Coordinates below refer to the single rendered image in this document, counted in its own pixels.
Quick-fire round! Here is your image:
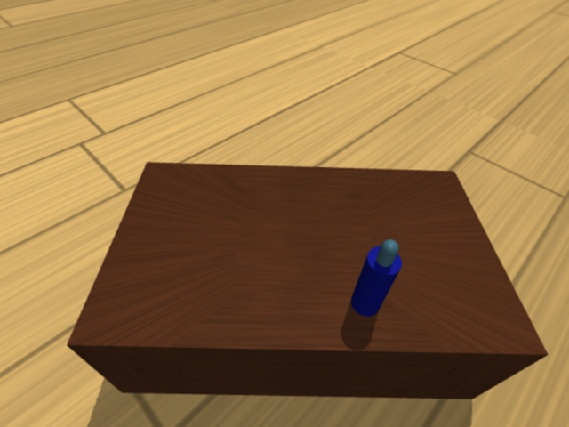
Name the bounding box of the bottle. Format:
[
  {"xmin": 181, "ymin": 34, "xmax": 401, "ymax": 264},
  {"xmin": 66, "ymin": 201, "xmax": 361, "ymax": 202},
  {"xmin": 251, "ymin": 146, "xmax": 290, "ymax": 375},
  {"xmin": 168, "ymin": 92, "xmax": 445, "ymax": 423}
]
[{"xmin": 351, "ymin": 239, "xmax": 402, "ymax": 317}]

